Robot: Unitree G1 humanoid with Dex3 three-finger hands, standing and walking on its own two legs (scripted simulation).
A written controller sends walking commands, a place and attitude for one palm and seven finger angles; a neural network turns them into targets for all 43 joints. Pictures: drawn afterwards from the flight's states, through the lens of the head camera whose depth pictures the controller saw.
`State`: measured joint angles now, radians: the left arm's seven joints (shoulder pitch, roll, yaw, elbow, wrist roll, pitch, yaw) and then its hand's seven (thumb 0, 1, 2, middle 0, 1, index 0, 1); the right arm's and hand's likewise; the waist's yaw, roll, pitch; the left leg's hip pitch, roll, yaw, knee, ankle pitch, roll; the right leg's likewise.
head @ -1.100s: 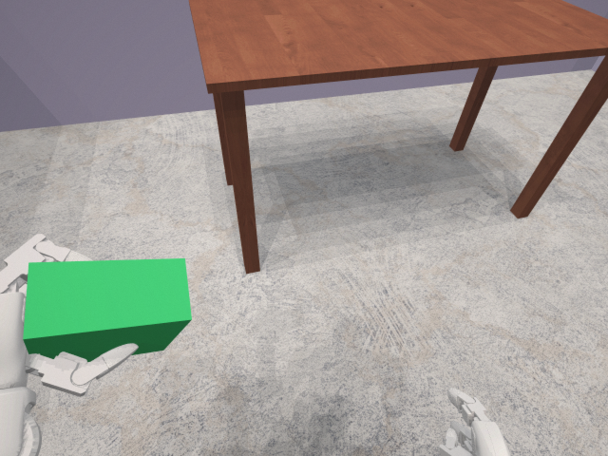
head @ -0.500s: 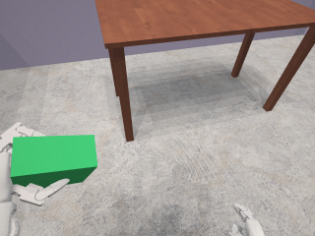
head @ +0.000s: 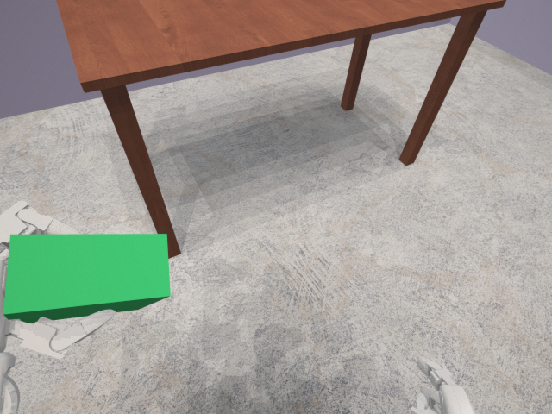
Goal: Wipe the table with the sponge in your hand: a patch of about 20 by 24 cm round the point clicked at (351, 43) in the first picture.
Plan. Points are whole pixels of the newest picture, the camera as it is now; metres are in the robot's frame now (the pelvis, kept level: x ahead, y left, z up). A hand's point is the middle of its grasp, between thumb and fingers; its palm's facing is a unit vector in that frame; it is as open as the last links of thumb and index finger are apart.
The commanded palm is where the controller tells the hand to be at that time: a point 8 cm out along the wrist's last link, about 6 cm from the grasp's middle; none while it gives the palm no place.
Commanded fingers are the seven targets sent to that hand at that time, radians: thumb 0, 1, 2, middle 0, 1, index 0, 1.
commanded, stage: walk to a spot facing it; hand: left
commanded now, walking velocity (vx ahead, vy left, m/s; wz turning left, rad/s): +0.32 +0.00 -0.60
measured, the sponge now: (111, 278) +0.23 +0.20 +0.14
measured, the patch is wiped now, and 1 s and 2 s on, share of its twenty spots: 0.00 0.00 0.00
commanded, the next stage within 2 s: turn to face it in 1.00 s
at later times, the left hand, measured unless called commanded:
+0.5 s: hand (253, 158) +0.42 +0.07 +0.16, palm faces +0.06 -0.82 -0.57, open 10.4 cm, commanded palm +0.36 +0.15 +0.18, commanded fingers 0.00 0.10 1.30 -1.20 -1.60 -1.20 -1.60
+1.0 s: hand (287, 98) +0.58 +0.03 +0.16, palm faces +0.12 -0.94 -0.33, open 10.4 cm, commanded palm +0.53 +0.09 +0.18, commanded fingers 0.00 0.10 1.30 -1.20 -1.60 -1.20 -1.60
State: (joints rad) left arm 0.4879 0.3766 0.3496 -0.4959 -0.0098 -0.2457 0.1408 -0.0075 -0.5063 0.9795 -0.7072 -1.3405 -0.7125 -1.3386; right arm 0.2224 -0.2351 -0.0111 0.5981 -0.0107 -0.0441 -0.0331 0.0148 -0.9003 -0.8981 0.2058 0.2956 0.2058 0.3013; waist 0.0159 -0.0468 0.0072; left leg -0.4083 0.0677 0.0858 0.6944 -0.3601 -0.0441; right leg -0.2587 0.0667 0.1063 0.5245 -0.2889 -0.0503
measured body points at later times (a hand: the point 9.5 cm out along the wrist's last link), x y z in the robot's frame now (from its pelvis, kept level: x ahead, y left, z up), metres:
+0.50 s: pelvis +0.12 -0.07 -0.03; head +0.18 -0.10 +0.42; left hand +0.41 +0.12 +0.19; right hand +0.18 -0.32 -0.15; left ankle +0.06 +0.12 -0.67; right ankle +0.13 -0.15 -0.74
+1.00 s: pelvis +0.28 -0.12 -0.02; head +0.28 -0.11 +0.42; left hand +0.56 +0.08 +0.17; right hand +0.36 -0.40 -0.10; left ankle +0.40 -0.04 -0.74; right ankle +0.15 -0.16 -0.69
